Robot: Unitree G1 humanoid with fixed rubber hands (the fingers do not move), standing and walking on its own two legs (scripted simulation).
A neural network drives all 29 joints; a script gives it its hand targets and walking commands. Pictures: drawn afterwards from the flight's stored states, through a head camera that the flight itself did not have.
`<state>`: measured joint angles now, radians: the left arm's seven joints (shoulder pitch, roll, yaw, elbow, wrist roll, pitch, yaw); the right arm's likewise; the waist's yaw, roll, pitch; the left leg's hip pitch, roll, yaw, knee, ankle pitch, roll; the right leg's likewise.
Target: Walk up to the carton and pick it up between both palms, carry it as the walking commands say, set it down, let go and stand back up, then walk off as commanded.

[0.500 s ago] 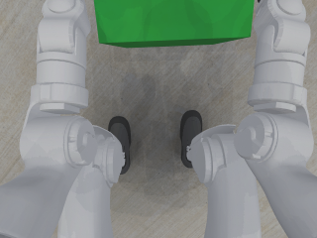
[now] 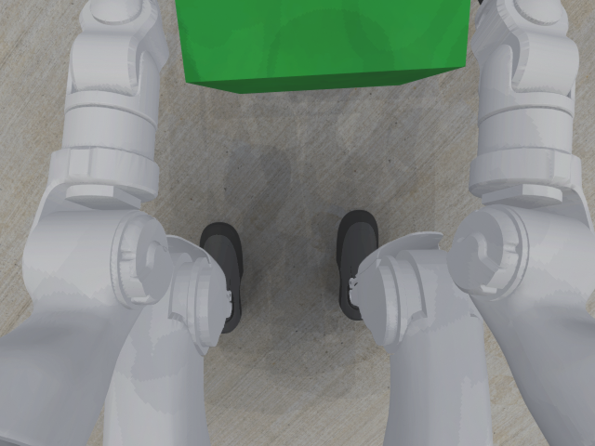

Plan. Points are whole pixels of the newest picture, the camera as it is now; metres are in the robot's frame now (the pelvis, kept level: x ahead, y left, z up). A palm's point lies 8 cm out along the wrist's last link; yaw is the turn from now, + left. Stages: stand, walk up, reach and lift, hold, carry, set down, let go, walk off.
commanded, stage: set down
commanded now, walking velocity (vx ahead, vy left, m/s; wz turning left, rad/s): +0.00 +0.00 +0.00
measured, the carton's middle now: out of the picture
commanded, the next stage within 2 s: none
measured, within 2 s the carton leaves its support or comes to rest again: neither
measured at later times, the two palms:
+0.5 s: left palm out of the picture +0.55 +0.14 -0.19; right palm out of the picture +0.55 -0.20 -0.18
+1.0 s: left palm out of the picture +0.56 +0.13 -0.20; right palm out of the picture +0.55 -0.21 -0.19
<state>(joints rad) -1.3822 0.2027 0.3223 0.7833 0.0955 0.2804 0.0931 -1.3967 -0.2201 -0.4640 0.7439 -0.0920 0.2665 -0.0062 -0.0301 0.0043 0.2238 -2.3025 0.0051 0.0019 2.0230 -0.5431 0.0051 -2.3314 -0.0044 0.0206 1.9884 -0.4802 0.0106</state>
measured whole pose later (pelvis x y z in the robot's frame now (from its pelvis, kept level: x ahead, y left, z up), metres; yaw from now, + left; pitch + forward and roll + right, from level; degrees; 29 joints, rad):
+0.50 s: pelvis +0.00 +0.00 -0.01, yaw +0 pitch +46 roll +1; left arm -1.43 0.24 0.30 0.84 0.08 0.25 0.07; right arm -1.44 -0.25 -0.46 0.81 -0.09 0.24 0.00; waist -0.03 0.00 0.27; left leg -2.31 0.00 0.00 2.06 -0.55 0.01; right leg -2.34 0.00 0.02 2.03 -0.48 0.01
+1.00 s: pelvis +0.00 +0.00 -0.01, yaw +0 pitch +44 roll +1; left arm -1.47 0.24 0.30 0.86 0.08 0.22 0.03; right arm -1.45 -0.29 -0.46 0.86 -0.09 0.23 0.01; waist -0.03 -0.01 0.31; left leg -2.31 0.00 0.00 2.08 -0.55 0.01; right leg -2.34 0.00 0.02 2.05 -0.48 0.01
